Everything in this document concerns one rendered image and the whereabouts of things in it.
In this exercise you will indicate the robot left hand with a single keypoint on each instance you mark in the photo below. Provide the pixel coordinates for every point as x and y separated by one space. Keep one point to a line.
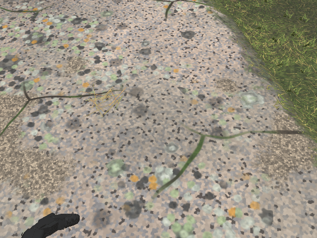
49 224

